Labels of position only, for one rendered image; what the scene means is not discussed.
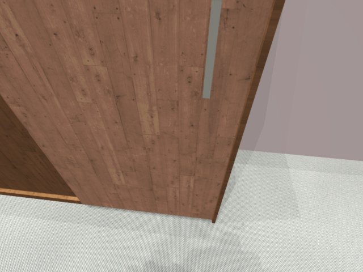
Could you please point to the handle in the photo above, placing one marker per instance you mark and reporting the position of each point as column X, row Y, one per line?
column 212, row 42

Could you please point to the wardrobe door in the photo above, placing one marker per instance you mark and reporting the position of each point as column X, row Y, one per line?
column 23, row 165
column 111, row 91

